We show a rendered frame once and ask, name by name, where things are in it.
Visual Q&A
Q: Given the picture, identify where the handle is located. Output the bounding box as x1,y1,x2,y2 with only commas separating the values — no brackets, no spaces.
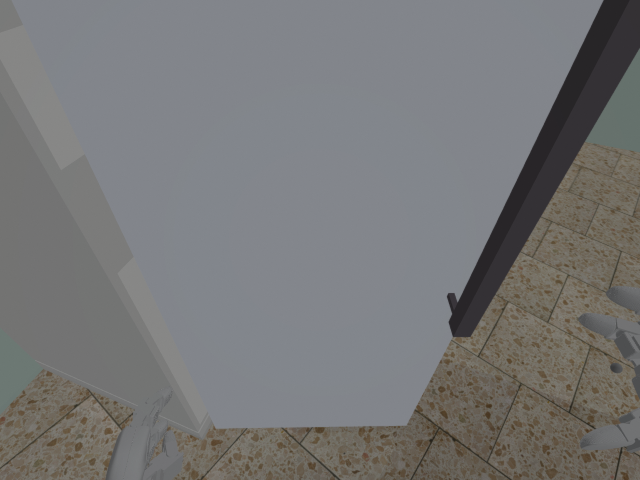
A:
447,0,640,337

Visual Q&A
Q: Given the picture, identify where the fridge door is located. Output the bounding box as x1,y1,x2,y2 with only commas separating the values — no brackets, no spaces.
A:
12,0,603,429

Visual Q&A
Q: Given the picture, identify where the right robot hand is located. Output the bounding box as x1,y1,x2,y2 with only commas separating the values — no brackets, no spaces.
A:
578,286,640,453

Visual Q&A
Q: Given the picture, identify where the left robot hand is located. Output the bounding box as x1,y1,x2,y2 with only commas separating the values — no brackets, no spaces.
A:
105,386,184,480

